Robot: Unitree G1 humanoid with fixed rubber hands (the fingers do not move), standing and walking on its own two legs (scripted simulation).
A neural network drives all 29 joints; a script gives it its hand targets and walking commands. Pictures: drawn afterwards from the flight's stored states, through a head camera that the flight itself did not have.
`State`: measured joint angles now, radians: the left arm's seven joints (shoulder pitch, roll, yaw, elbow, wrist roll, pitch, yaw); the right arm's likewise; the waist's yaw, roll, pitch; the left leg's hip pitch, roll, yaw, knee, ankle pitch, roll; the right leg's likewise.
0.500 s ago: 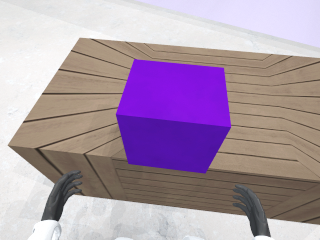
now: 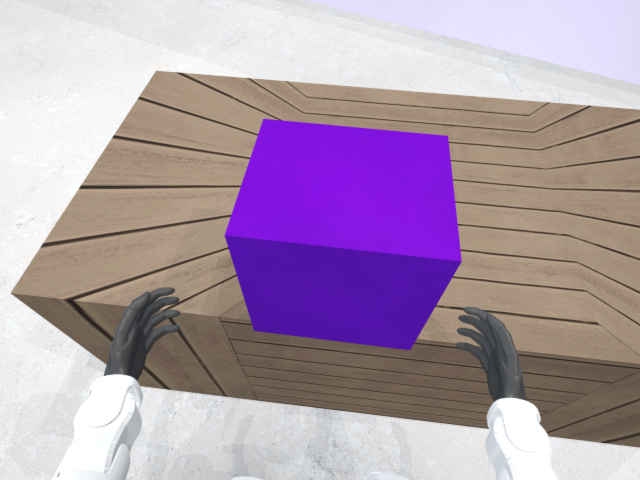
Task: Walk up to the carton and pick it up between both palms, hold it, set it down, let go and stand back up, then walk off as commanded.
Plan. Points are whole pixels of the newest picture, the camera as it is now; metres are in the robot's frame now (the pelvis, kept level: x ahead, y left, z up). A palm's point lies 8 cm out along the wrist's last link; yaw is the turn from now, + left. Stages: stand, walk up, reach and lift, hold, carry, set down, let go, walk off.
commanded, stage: reach and lift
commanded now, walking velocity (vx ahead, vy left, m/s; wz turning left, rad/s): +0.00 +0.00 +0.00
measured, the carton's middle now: (341, 242) +0.44 -0.01 -0.03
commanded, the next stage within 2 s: none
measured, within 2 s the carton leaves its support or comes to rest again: neither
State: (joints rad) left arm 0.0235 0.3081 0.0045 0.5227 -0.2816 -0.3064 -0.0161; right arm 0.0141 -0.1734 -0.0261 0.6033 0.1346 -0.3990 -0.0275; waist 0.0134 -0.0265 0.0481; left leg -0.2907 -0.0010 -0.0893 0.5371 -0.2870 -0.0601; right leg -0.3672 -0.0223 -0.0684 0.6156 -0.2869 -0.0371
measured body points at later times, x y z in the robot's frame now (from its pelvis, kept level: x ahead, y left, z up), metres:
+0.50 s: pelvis -0.02 +0.00 +0.01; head +0.01 +0.00 +0.45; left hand +0.31 +0.23 +0.05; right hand +0.31 -0.21 +0.04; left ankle +0.00 +0.16 -0.73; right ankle +0.02 -0.09 -0.73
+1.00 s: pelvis -0.02 +0.01 +0.01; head +0.02 +0.01 +0.46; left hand +0.39 +0.23 +0.11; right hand +0.38 -0.20 +0.09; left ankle +0.00 +0.16 -0.73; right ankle +0.02 -0.09 -0.73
